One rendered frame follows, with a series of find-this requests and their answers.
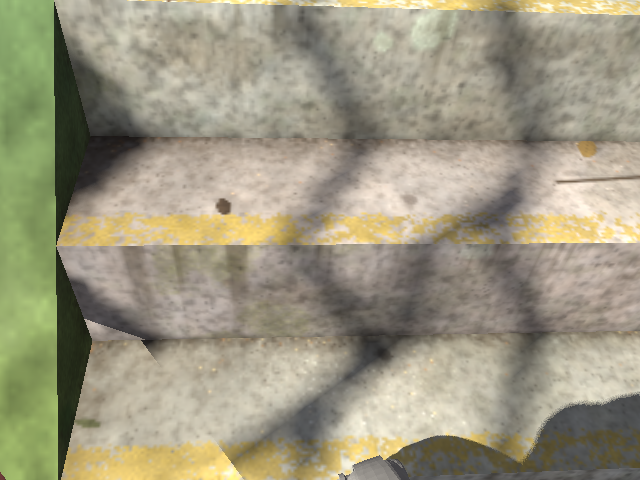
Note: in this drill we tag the robot right shin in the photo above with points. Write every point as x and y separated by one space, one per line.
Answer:
400 464

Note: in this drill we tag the right robot thigh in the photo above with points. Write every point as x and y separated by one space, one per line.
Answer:
375 469

